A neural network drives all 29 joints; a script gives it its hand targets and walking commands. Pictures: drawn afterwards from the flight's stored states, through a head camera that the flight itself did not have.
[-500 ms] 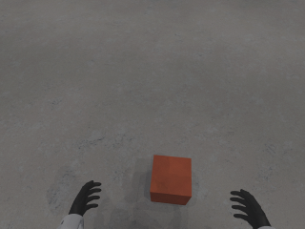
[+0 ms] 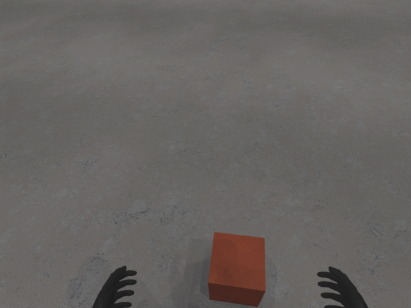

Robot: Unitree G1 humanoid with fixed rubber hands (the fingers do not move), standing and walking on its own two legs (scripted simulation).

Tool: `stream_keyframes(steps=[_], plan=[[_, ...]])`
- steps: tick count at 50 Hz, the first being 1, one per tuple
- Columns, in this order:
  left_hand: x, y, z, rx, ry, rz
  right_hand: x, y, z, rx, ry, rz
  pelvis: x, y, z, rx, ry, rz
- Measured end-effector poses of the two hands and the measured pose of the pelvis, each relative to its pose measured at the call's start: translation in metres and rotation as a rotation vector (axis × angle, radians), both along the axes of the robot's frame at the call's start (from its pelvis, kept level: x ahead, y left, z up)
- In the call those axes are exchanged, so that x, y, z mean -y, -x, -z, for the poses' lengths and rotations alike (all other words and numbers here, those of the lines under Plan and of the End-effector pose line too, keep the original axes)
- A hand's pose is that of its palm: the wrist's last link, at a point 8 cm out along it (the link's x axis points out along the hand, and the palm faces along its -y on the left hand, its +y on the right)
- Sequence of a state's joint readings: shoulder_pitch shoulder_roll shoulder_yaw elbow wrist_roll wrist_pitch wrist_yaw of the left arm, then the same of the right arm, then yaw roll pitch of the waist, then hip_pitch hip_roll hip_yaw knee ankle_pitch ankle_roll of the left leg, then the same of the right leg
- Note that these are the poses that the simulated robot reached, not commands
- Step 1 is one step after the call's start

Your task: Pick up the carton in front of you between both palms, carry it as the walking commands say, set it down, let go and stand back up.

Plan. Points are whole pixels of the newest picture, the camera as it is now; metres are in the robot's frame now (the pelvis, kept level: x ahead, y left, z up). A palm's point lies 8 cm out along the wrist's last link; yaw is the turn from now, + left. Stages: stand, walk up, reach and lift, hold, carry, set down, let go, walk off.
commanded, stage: let go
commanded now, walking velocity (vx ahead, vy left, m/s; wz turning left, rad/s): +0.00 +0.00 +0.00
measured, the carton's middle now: (236, 269) +0.42 -0.07 -0.65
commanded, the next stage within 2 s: stand in 0.02 s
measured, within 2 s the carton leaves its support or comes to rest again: neither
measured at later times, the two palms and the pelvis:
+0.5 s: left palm (121, 307) +0.17 +0.22 -0.13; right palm out of the picture +0.07 -0.30 -0.12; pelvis +0.04 -0.02 -0.03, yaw -9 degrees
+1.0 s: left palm out of the picture +0.15 +0.23 -0.13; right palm out of the picture +0.02 -0.30 -0.13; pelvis +0.03 -0.01 -0.03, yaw -12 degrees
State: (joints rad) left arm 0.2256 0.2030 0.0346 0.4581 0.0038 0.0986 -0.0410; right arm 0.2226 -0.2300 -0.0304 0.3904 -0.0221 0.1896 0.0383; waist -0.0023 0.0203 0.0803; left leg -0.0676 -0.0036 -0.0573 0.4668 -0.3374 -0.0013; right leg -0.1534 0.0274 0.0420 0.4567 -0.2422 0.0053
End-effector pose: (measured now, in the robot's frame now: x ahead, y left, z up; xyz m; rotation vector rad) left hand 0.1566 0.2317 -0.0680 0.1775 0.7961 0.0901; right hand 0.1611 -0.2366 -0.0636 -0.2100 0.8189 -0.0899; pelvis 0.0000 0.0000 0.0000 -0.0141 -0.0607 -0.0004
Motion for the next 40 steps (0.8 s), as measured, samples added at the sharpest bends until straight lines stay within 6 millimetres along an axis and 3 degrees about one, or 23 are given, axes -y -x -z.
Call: stream_keyframes(steps=[4,9,14,27,40], plan=[[-0.003,0.010,0.011,-0.026,-0.062,0.015,0.016,0.004,0.003,0.042,0.059,0.024,0.003,-0.003,0.003,-0.047,-0.001,0.029],[-0.017,0.027,0.030,-0.131,-0.119,0.034,0.047,0.033,0.020,0.002,0.118,0.109,0.006,-0.015,0.009,-0.109,0.002,0.073],[-0.015,0.021,0.044,-0.181,-0.132,0.067,0.063,0.059,0.036,-0.079,0.133,0.189,0.010,-0.027,0.016,-0.139,-0.006,0.107],[0.014,-0.020,0.063,-0.186,-0.117,0.138,0.059,0.093,0.062,-0.201,0.099,0.292,0.017,-0.042,0.028,-0.144,-0.024,0.162],[0.007,-0.008,0.065,-0.251,-0.154,0.153,0.061,0.120,0.070,-0.285,0.094,0.330,0.017,-0.040,0.028,-0.124,-0.036,0.196]])
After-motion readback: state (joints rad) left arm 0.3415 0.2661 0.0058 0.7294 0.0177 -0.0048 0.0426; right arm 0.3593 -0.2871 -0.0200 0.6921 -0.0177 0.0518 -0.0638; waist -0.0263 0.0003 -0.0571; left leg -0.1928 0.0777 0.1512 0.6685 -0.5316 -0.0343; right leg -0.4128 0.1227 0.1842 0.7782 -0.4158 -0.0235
